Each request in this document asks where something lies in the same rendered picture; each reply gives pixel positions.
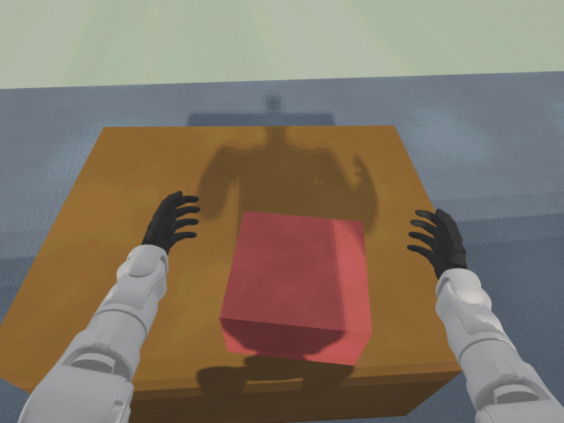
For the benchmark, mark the robot left upper arm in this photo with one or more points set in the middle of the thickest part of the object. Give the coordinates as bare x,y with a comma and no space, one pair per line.
77,395

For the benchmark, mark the robot right forearm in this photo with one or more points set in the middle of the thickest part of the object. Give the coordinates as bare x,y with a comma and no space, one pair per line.
495,372

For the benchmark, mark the robot left forearm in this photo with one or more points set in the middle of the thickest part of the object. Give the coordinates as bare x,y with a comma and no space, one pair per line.
113,338

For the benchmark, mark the robot right upper arm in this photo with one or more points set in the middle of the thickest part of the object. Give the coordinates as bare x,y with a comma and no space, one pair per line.
541,411

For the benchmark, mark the pedestal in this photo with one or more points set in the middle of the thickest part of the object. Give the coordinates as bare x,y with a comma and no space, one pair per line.
185,373

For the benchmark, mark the carton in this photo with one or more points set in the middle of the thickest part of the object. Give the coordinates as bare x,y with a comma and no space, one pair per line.
298,289

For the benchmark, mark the robot left hand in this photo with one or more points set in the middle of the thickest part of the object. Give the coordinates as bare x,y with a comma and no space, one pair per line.
160,231

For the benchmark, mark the robot right hand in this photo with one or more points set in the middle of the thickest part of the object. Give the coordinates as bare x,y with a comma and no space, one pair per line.
447,244

